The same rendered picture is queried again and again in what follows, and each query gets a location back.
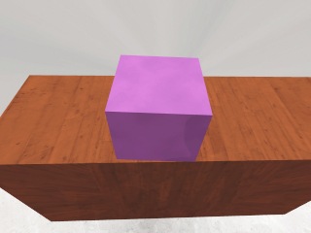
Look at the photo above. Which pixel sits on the carton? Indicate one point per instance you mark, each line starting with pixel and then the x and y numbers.
pixel 158 108

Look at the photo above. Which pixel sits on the pedestal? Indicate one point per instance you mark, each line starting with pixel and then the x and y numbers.
pixel 57 155

